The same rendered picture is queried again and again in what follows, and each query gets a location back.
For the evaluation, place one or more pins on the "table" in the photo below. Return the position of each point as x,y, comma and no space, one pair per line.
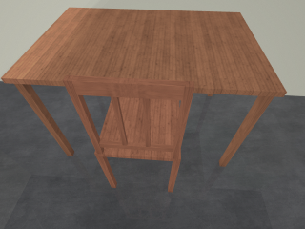
214,49

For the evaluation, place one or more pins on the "chair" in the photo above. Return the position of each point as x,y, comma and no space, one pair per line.
145,119

